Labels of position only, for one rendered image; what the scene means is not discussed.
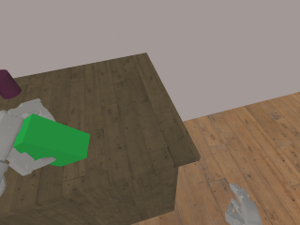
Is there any robot left forearm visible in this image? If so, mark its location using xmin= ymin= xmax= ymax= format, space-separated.
xmin=0 ymin=160 xmax=9 ymax=197

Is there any sponge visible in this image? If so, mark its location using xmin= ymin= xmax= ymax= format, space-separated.
xmin=13 ymin=113 xmax=90 ymax=167

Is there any table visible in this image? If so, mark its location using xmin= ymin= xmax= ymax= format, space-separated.
xmin=0 ymin=52 xmax=201 ymax=225

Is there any left robot hand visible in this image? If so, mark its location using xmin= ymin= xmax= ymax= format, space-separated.
xmin=0 ymin=98 xmax=56 ymax=176

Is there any right robot hand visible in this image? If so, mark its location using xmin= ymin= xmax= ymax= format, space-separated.
xmin=225 ymin=183 xmax=263 ymax=225

